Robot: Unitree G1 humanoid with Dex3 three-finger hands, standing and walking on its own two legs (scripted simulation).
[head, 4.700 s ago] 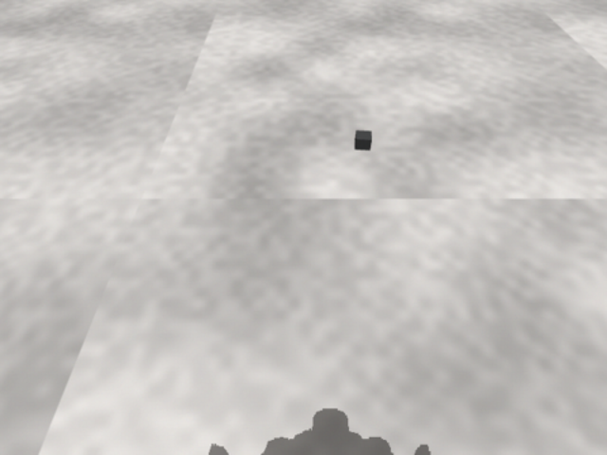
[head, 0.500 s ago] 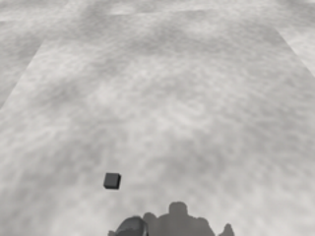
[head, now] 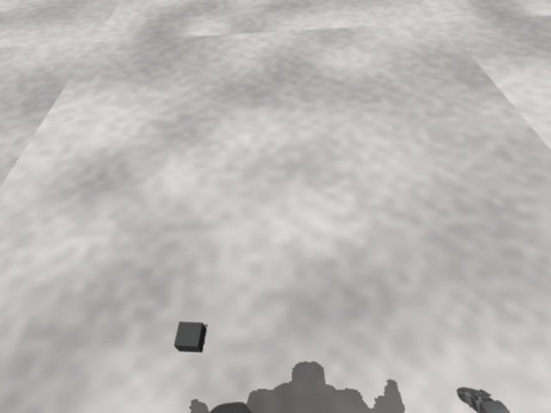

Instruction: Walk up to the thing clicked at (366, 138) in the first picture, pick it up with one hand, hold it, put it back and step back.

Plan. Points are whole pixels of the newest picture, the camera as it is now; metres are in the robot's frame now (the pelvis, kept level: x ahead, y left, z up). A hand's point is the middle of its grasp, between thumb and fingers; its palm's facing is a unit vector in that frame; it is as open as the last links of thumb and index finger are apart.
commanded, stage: walk up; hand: left
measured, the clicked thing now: (190, 337) +0.46 +0.35 -0.72
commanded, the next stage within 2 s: none
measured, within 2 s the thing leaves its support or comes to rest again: neither
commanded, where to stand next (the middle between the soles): +0.08 +0.04 m, yaw -1 degrees
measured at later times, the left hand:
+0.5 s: hand out of the picture +0.11 +0.27 -0.13, palm faces -0.03 -0.94 -0.35, open 7.4 cm
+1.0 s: hand out of the picture +0.09 +0.28 -0.13, palm faces -0.01 -0.93 -0.36, open 7.4 cm
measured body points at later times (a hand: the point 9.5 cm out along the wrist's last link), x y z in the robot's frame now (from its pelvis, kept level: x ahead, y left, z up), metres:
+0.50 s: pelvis +0.01 +0.01 +0.02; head +0.02 +0.02 +0.47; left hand +0.11 +0.32 -0.11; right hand +0.10 -0.29 -0.11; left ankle +0.07 +0.12 -0.72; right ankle +0.00 -0.13 -0.72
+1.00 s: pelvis +0.03 +0.02 +0.02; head +0.04 +0.02 +0.47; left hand +0.09 +0.33 -0.11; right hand +0.13 -0.28 -0.11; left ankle +0.07 +0.12 -0.72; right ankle +0.00 -0.13 -0.72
